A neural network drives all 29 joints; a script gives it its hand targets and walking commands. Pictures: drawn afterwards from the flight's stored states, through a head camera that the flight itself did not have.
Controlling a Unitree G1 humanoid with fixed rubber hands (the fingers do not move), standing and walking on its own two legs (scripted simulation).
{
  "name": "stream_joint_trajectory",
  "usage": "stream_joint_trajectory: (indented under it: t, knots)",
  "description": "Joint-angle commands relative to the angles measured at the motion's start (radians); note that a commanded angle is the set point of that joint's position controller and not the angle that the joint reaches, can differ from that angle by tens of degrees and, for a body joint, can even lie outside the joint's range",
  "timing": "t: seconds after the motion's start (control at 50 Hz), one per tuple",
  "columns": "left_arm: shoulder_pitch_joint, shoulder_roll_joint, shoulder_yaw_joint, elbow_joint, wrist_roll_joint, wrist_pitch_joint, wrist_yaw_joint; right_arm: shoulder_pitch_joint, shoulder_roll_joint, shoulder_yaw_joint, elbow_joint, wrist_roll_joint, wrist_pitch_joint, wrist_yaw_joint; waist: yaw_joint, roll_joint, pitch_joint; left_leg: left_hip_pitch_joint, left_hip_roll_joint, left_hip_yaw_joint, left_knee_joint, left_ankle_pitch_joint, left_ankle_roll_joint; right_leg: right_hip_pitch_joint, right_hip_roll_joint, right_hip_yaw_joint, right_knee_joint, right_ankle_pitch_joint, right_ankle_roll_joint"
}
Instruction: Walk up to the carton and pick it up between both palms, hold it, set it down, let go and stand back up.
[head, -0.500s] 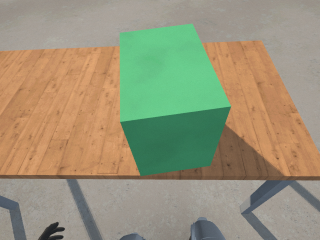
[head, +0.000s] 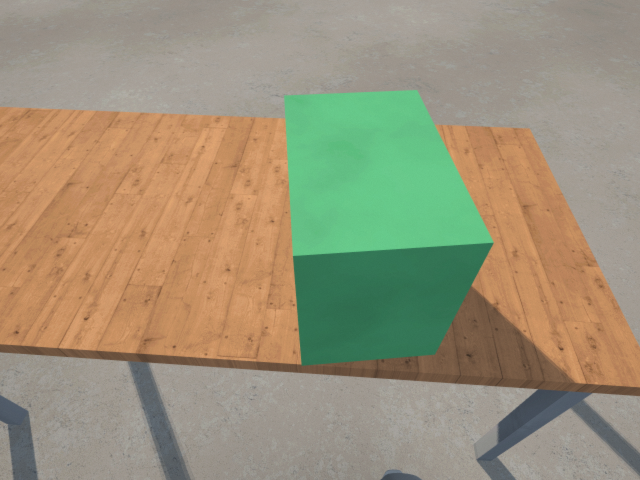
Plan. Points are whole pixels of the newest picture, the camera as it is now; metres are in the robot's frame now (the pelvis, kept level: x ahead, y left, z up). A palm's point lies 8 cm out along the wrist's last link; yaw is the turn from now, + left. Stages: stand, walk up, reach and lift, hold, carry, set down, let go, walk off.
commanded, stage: walk up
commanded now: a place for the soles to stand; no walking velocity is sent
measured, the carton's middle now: (360, 226) +0.48 -0.06 +0.03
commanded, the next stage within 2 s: reach and lift in 1.32 s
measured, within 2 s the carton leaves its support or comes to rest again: neither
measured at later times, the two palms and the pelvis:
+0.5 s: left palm out of the picture +0.11 +0.31 -0.09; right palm out of the picture +0.13 -0.30 -0.09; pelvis +0.02 +0.00 +0.02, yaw -2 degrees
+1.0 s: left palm out of the picture +0.13 +0.26 -0.08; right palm out of the picture +0.09 -0.33 -0.09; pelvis +0.01 -0.02 +0.03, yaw -4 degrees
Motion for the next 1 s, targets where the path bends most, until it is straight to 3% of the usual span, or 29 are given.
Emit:
stream_joint_trajectory:
  t: [0.0,0.04,0.08,0.14,0.22,0.38,0.4,0.48,0.64,0.98]
  knots:
    - [-0.088,0.234,0.019,-0.068,-0.003,-0.011,0.006,-0.035,-0.25,-0.05,-0.049,-0.004,-0.017,-0.005,-0.019,0.053,-0.105,0.03,0.117,-0.194,-0.366,0.0,0.092,0.017,-0.066,0.127,-0.17,-0.043,-0.085]
    - [-0.034,0.212,0.014,-0.041,-0.002,-0.006,0.005,-0.099,-0.258,-0.048,-0.073,-0.001,-0.016,0.0,0.017,0.073,-0.103,-0.038,0.175,-0.228,-0.41,-0.029,0.13,0.113,-0.005,0.028,-0.127,-0.045,-0.062]
    - [-0.014,0.222,0.018,-0.029,0.003,-0.01,0.003,-0.108,-0.241,-0.042,-0.08,0.0,-0.014,0.0,0.024,0.022,-0.112,-0.065,0.145,-0.173,-0.388,0.001,0.105,0.191,-0.024,0.055,-0.189,0.007,-0.07]
    - [-0.056,0.244,0.016,-0.039,0.003,-0.016,0.001,-0.081,-0.223,-0.039,-0.061,0.003,-0.011,-0.003,-0.004,-0.021,-0.121,0.023,0.092,-0.118,-0.354,0.068,0.064,0.131,-0.094,0.158,-0.236,0.07,-0.096]
    - [-0.042,0.218,0.0,-0.027,-0.002,-0.017,0.003,-0.125,-0.219,-0.038,-0.07,0.006,-0.012,0.002,0.007,0.01,-0.143,0.063,0.115,-0.113,-0.375,0.165,0.074,0.164,-0.063,0.094,-0.22,0.195,-0.073]
    - [-0.061,0.214,-0.009,-0.026,-0.002,-0.014,0.004,-0.132,-0.203,-0.038,-0.062,0.011,-0.005,0.005,0.0,-0.017,-0.157,0.111,0.104,-0.076,-0.403,0.203,0.06,0.2,-0.08,0.101,-0.251,0.255,-0.07]
    - [-0.082,0.201,-0.012,-0.029,0.0,0.003,-0.006,-0.146,-0.2,-0.036,-0.051,0.021,-0.017,-0.001,0.002,-0.05,-0.143,0.108,0.13,-0.108,-0.417,0.274,0.058,0.196,-0.062,0.1,-0.233,0.301,-0.074]
    - [-0.082,0.193,-0.014,-0.035,-0.006,0.017,-0.014,-0.15,-0.208,-0.038,-0.046,0.02,-0.023,-0.006,0.008,-0.032,-0.16,0.129,0.132,-0.08,-0.418,0.345,0.053,0.235,-0.066,0.096,-0.245,0.343,-0.074]
    - [-0.108,0.193,-0.014,-0.038,-0.001,0.025,-0.024,-0.167,-0.192,-0.033,-0.037,0.017,-0.017,-0.002,0.007,-0.012,-0.177,0.162,0.114,-0.045,-0.462,0.225,0.036,0.248,-0.076,0.121,-0.306,0.303,-0.072]
    - [-0.141,0.184,0.002,-0.045,0.008,0.025,-0.034,-0.112,-0.178,-0.034,-0.014,0.006,-0.018,0.003,-0.009,-0.081,-0.168,0.216,0.086,-0.027,-0.49,0.134,0.023,0.187,-0.09,0.202,-0.443,0.092,-0.075]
